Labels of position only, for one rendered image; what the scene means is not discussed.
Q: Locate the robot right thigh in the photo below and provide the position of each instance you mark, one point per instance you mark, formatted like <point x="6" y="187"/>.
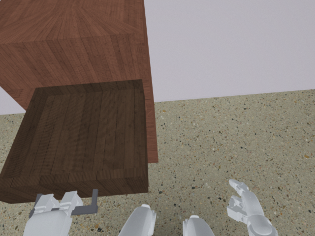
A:
<point x="196" y="227"/>

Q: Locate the right robot forearm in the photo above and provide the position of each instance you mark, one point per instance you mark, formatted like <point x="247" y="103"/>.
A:
<point x="259" y="225"/>

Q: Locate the handle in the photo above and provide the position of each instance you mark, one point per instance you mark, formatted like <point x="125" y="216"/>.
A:
<point x="79" y="210"/>

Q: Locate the right robot hand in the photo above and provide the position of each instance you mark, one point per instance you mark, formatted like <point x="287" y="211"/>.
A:
<point x="241" y="208"/>

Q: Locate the robot thigh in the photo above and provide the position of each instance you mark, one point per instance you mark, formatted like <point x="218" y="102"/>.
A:
<point x="196" y="227"/>
<point x="140" y="223"/>

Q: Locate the cabinet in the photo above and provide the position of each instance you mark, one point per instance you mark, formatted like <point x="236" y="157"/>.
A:
<point x="46" y="43"/>

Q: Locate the robot left thigh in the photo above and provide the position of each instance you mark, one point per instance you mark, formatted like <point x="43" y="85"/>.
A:
<point x="140" y="223"/>

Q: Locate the left robot hand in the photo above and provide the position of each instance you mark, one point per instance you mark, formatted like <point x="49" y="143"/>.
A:
<point x="45" y="222"/>

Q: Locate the drawer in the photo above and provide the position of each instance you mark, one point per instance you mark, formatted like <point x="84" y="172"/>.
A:
<point x="79" y="138"/>

